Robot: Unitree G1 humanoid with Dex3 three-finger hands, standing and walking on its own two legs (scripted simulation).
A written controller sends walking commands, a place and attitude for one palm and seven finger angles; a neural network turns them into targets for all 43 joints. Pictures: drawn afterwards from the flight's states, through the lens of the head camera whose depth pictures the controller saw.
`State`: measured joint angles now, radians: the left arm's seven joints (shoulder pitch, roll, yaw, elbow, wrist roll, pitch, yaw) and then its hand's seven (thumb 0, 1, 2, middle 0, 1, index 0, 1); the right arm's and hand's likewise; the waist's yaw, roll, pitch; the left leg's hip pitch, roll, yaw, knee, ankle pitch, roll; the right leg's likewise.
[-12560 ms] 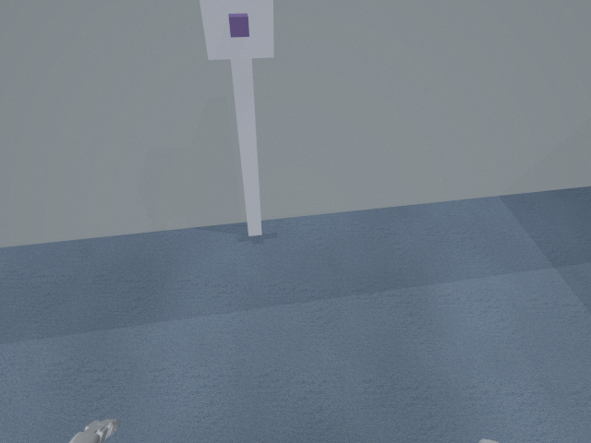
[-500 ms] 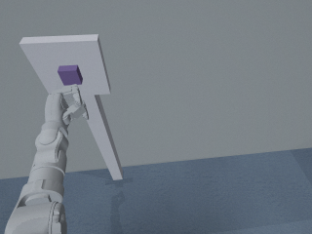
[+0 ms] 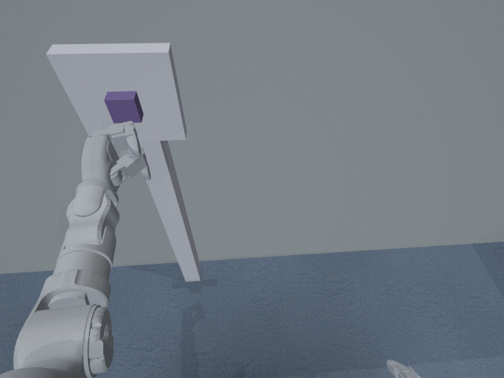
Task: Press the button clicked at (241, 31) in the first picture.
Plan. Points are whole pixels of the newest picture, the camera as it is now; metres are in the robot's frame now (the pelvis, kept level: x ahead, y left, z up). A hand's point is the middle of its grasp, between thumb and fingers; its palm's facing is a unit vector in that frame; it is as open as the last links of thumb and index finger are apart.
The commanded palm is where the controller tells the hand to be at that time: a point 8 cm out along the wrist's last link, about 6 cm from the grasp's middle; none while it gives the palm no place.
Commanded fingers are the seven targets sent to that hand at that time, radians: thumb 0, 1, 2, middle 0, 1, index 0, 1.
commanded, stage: press the button with the knuckle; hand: left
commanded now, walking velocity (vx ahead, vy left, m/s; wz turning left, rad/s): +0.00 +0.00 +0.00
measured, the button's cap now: (125, 106) +0.53 +0.22 +0.14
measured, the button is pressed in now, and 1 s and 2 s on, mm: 0 8 0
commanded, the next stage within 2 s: hold the button down briefly in 1.12 s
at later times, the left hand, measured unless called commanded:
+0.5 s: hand (144, 142) +0.47 +0.19 +0.11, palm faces +0.10 -0.99 +0.00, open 3.1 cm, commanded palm +0.44 +0.24 +0.11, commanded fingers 0.00 0.90 0.90 -1.30 -1.50 -1.30 -1.50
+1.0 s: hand (142, 136) +0.48 +0.19 +0.11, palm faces +0.09 -1.00 +0.00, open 3.4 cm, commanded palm +0.47 +0.25 +0.11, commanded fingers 0.00 0.90 0.90 -1.30 -1.50 -1.30 -1.50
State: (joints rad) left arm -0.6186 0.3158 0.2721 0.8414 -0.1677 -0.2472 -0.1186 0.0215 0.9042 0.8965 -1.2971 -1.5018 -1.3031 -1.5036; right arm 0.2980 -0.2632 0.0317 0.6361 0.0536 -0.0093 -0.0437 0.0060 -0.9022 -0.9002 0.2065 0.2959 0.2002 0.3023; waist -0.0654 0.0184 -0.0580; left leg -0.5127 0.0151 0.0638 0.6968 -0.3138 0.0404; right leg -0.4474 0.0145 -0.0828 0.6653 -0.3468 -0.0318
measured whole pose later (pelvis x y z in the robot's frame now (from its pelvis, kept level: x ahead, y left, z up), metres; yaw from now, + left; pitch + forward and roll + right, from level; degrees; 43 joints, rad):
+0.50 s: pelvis +0.01 -0.01 +0.00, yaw -1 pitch +10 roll -1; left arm -0.73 0.41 0.36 1.02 -0.14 -0.27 -0.15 0.02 0.90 0.90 -1.30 -1.50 -1.30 -1.50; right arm 0.36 -0.27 0.02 0.65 0.05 0.02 -0.04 0.01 -0.90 -0.90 0.21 0.30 0.20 0.30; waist -0.11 0.02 -0.07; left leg -0.55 0.03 0.07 0.70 -0.32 0.03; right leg -0.49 0.03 -0.07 0.67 -0.35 -0.04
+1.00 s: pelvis +0.00 +0.00 -0.01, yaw +0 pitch +12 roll -2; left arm -0.87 0.46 0.36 1.16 -0.10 -0.30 -0.17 0.04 0.89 0.90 -1.30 -1.50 -1.44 -1.50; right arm 0.36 -0.27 0.03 0.66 0.04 0.03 -0.04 0.00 -0.90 -0.90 0.21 0.30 0.20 0.30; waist -0.13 0.02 -0.06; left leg -0.62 0.03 0.05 0.75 -0.33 0.04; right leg -0.55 0.03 -0.09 0.69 -0.35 -0.03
